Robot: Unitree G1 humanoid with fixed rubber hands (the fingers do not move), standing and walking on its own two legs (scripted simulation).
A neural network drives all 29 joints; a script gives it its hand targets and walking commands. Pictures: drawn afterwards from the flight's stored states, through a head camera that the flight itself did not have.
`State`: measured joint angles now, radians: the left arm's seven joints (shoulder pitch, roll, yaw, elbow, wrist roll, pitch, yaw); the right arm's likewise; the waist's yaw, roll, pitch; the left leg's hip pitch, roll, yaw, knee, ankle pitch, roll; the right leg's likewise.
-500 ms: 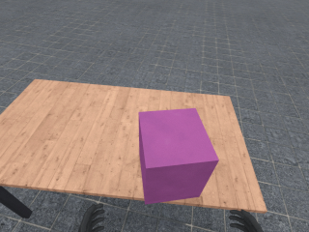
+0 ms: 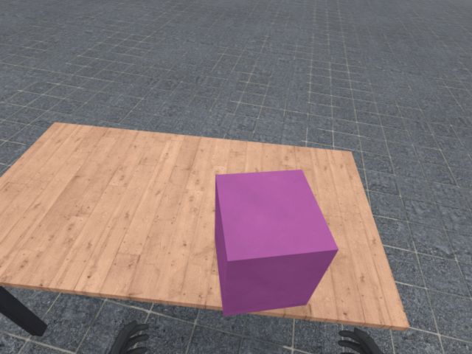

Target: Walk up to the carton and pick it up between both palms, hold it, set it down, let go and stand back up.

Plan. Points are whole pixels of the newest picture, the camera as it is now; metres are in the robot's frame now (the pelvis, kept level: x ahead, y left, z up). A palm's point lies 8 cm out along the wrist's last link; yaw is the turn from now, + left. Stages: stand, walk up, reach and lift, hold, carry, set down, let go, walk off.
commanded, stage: set down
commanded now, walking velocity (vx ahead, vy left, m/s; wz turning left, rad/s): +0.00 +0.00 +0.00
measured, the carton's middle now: (262, 242) +0.40 -0.03 -0.08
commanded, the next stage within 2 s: let go in 0.26 s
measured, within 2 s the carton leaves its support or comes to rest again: neither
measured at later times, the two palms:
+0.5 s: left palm out of the picture +0.13 +0.22 -0.08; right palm out of the picture +0.15 -0.21 -0.09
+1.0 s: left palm out of the picture +0.08 +0.27 -0.11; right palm out of the picture +0.12 -0.29 -0.09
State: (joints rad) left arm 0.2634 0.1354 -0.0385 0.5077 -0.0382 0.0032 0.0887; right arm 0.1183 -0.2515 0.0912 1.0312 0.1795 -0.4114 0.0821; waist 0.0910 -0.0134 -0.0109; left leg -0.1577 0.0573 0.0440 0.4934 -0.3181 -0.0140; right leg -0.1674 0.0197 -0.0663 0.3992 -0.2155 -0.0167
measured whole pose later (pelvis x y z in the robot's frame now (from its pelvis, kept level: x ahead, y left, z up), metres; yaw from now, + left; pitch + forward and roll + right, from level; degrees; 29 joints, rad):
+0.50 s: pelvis +0.00 +0.00 +0.00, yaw +0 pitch -2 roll -2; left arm 0.24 0.18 -0.04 0.45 -0.04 0.15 0.03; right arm 0.13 -0.20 0.04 0.97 0.10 -0.31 0.03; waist 0.09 -0.01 0.02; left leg -0.14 0.06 0.04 0.49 -0.32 -0.01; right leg -0.15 0.02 -0.07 0.39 -0.21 -0.01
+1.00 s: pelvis +0.00 -0.01 +0.00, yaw +0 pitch -2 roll -1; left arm 0.20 0.31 -0.02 0.81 -0.04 0.00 0.02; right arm 0.16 -0.35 0.03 0.95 0.06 -0.03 0.01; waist 0.09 -0.02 0.02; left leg -0.14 0.05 0.04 0.49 -0.31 -0.01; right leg -0.17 0.01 -0.07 0.43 -0.23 -0.01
